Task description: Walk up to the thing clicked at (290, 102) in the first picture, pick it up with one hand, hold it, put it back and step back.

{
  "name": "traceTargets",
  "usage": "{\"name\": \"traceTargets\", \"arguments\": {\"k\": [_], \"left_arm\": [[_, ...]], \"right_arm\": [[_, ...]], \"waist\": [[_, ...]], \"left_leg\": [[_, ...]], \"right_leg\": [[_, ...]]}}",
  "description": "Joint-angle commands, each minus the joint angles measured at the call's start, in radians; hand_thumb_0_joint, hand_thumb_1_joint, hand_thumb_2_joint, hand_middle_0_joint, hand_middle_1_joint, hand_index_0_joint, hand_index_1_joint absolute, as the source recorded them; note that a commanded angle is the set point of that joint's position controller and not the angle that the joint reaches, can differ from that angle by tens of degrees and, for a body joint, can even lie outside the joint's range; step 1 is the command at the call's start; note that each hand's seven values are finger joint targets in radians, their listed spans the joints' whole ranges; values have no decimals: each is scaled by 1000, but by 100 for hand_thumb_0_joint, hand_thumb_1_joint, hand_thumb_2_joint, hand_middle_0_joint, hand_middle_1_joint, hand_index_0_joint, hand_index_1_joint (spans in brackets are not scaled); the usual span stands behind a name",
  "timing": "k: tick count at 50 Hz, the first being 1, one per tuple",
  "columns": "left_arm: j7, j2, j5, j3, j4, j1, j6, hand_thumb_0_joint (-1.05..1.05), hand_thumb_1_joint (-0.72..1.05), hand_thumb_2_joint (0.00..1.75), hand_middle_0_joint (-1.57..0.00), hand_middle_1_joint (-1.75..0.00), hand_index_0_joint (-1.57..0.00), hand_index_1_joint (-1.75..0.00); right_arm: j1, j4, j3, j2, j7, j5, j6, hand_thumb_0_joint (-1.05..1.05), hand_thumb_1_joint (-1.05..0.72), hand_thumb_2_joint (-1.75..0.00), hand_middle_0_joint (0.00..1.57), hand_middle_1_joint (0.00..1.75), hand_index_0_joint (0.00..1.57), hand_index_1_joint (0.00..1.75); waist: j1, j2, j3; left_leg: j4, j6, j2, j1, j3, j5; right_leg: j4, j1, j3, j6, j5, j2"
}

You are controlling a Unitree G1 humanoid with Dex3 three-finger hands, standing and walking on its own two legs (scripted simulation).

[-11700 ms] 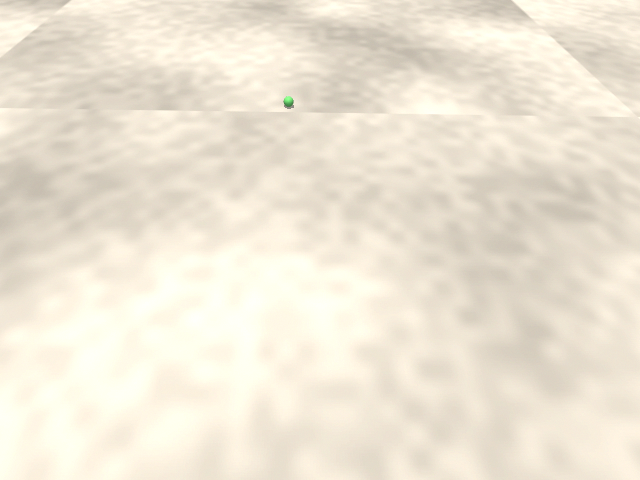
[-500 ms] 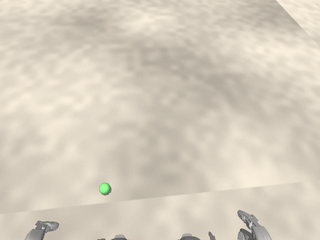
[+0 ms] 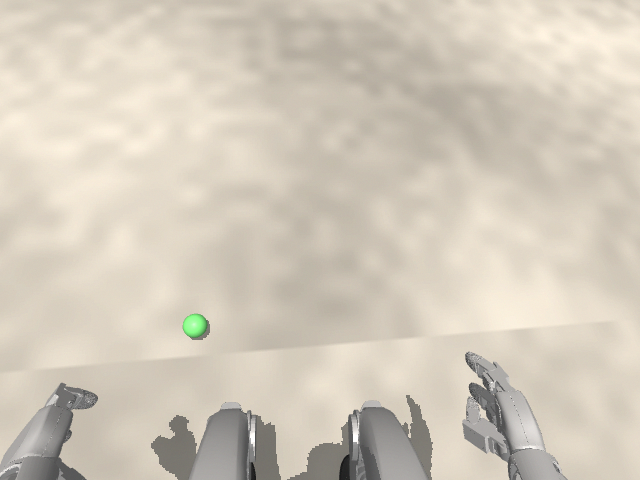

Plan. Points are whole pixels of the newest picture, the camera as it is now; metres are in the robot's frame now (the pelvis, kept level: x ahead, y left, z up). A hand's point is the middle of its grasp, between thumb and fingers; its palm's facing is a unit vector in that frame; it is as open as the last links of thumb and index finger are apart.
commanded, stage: rise first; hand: left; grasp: from above
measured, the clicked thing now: (195, 325) +0.47 +0.26 -0.59
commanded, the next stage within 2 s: none
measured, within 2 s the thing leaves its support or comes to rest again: neither
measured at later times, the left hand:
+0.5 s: hand (132, 370) +0.32 +0.31 -0.34, palm faces -0.50 -0.24 -0.83, open 13.9 cm
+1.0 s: hand (150, 344) +0.38 +0.31 -0.42, palm faces -0.47 -0.01 -0.88, open 14.0 cm
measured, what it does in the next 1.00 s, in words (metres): lowers itself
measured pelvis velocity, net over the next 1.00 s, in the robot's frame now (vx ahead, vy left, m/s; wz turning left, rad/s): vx -0.07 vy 0.01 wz -0.10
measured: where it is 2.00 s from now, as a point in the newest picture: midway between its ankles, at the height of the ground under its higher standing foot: outside the picture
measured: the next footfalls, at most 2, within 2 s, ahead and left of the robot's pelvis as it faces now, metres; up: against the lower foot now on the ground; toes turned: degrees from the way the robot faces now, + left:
none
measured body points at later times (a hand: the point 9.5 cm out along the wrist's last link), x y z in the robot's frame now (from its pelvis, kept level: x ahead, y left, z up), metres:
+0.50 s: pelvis -0.07 +0.00 -0.20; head +0.15 +0.02 +0.19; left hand +0.34 +0.32 -0.29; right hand +0.04 -0.28 -0.34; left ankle +0.02 +0.12 -0.59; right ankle +0.02 -0.14 -0.59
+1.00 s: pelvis -0.07 +0.01 -0.27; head +0.16 +0.06 +0.11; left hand +0.40 +0.31 -0.37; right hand -0.01 -0.28 -0.38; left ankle +0.02 +0.12 -0.59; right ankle +0.02 -0.14 -0.59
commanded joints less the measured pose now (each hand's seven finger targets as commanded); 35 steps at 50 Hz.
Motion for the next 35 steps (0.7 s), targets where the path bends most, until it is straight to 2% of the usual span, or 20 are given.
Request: {"name": "traceTargets", "arguments": {"k": [1,2,5,8,9,10,11,13,15,17,18,20,21,23,26,29,31,32,34,35], "left_arm": [[36,250,109,76,-146,-197,-138,0,-56,99,-7,-109,-6,-109],[44,258,131,71,-139,-203,-152,0,-57,100,-7,-110,-7,-110],[73,335,192,122,-47,-238,-170,0,-59,101,-7,-110,-6,-110],[89,375,251,130,26,-351,-184,0,-58,100,-7,-110,-7,-110],[92,398,265,140,6,-403,-191,0,-58,100,-7,-111,-7,-111],[92,408,286,134,53,-424,-194,0,-57,100,-7,-111,-7,-111],[88,384,297,110,77,-467,-202,0,-57,100,-7,-111,-7,-110],[80,410,342,91,131,-567,-224,0,-55,99,-7,-112,-8,-111],[71,484,385,111,179,-661,-252,0,-54,100,-7,-111,-8,-110],[66,508,423,102,201,-728,-286,0,-54,101,-7,-109,-7,-109],[72,545,442,117,188,-767,-305,0,-50,99,-6,-108,-7,-107],[85,557,473,108,184,-827,-337,0,-52,101,-6,-107,-7,-107],[95,574,489,119,193,-839,-349,0,-51,101,-6,-108,-7,-107],[117,573,515,114,254,-846,-365,0,-53,102,-5,-108,-6,-107],[160,655,577,143,267,-936,-382,0,-52,102,-5,-108,-6,-107],[202,624,631,114,340,-975,-384,0,-53,102,-6,-104,-6,-103],[231,641,665,108,385,-1004,-380,0,-53,102,-7,-102,-7,-102],[239,620,679,88,399,-1023,-376,0,-54,103,-7,-101,-7,-101],[261,643,708,89,436,-1055,-371,0,-53,101,-8,-99,-8,-99],[266,631,719,68,441,-1082,-371,0,-52,100,-8,-98,-8,-98]], "right_arm": [[26,-64,-77,-169,2,12,-42,0,-87,-89,20,30,20,30],[24,-57,-80,-174,5,15,-40,0,-88,-90,20,30,20,30],[20,-26,-87,-190,11,20,-22,0,-90,-90,20,30,20,30],[30,5,-91,-189,22,18,-3,0,-90,-90,20,30,20,30],[41,9,-97,-193,27,17,4,0,-91,-90,20,30,20,30],[49,23,-98,-191,29,14,10,0,-90,-90,20,30,20,30],[59,28,-99,-190,34,12,15,0,-91,-90,20,30,20,30],[81,55,-99,-191,39,7,23,0,-90,-90,20,30,20,30],[87,71,-100,-200,40,2,32,0,-88,-90,20,30,20,30],[93,80,-98,-205,43,-4,39,0,-88,-90,20,30,20,30],[95,82,-98,-210,44,-7,42,0,-86,-89,20,30,20,30],[98,87,-93,-213,47,-12,51,0,-86,-89,20,30,20,30],[104,93,-92,-216,48,-14,57,0,-86,-89,20,30,20,30],[111,103,-88,-216,52,-19,69,0,-86,-89,20,30,20,30],[124,113,-79,-222,59,-31,94,0,-87,-89,20,30,20,30],[132,131,-73,-231,65,-38,121,0,-87,-90,20,30,20,30],[138,145,-70,-234,68,-45,135,0,-88,-90,20,30,20,30],[144,143,-69,-233,72,-50,143,0,-89,-90,20,30,20,30],[143,150,-65,-238,77,-58,153,0,-89,-90,20,30,20,30],[147,148,-63,-236,79,-61,157,0,-89,-90,20,30,20,30]], "waist": [[-3,124,-422],[1,138,-451],[20,130,-487],[29,112,-529],[38,115,-596],[30,97,-611],[10,62,-610],[0,31,-614],[-4,17,-595],[-10,36,-591],[-1,51,-608],[-2,104,-625],[0,116,-633],[-11,98,-614],[-10,155,-642],[-36,193,-580],[-44,206,-578],[-56,208,-566],[-63,210,-556],[-73,222,-554]], "left_leg": [[-30,9,-25,144,-5,276],[-3,7,-24,136,-9,291],[80,12,-25,71,-11,342],[173,22,-33,-46,2,328],[197,24,-32,-31,3,345],[238,29,-32,-64,13,355],[276,36,-33,-123,18,320],[323,40,-33,-205,23,274],[356,40,-31,-273,22,186],[380,37,-31,-326,22,114],[388,36,-28,-320,19,90],[398,31,-26,-315,12,56],[406,29,-25,-307,9,56],[430,34,-28,-345,4,30],[455,33,-30,-348,-4,42],[461,27,-27,-351,-30,20],[482,26,-29,-352,-31,31],[488,25,-29,-359,-35,35],[510,30,-32,-376,-33,25],[518,29,-32,-379,-31,30]], "right_leg": [[28,-28,0,-52,247,37],[63,-67,-2,-54,253,37],[140,-148,-6,-56,278,39],[200,-193,-8,-56,276,38],[217,-195,-8,-56,285,39],[230,-190,-5,-51,304,39],[237,-206,-3,-47,290,42],[267,-205,-4,-43,267,42],[292,-268,-11,-45,185,44],[324,-312,-19,-47,116,45],[336,-336,-25,-48,87,45],[368,-386,-36,-53,50,48],[383,-401,-41,-54,49,49],[403,-432,-53,-54,23,54],[455,-474,-65,-58,32,53],[505,-582,-88,-65,25,54],[525,-607,-92,-67,36,53],[535,-624,-95,-68,40,52],[545,-648,-96,-67,37,50],[554,-656,-97,-68,41,51]]}}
